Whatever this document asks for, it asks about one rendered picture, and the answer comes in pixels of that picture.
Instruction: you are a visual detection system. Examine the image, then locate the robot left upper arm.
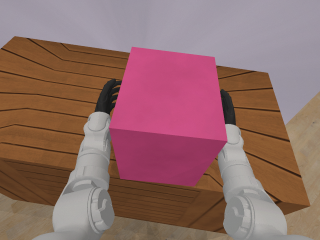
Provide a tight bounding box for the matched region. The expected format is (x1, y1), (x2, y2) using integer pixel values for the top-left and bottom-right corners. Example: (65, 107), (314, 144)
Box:
(32, 186), (115, 240)

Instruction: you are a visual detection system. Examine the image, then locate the robot right upper arm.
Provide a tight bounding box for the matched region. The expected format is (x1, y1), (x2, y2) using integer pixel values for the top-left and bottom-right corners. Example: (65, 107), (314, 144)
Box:
(223, 194), (314, 240)

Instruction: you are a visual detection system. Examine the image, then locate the robot left hand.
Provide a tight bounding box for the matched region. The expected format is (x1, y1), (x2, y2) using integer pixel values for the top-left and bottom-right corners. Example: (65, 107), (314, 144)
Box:
(94, 78), (122, 115)

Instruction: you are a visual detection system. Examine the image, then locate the right robot forearm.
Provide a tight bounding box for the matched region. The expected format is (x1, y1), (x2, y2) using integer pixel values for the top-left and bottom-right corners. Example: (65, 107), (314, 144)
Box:
(217, 124), (287, 235)

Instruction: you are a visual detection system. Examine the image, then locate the pedestal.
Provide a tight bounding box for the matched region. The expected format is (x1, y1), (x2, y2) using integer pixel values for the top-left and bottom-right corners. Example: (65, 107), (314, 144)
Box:
(0, 36), (311, 234)

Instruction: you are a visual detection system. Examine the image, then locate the left robot forearm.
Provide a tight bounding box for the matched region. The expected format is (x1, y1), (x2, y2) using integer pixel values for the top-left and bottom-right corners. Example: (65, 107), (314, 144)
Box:
(52, 111), (112, 231)

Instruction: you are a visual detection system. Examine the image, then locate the carton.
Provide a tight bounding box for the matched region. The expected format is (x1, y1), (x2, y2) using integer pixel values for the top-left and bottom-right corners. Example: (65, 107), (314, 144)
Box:
(109, 47), (228, 187)

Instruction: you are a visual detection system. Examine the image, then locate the robot right hand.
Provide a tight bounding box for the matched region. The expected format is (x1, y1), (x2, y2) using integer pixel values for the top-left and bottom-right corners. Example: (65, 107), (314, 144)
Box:
(220, 89), (236, 126)

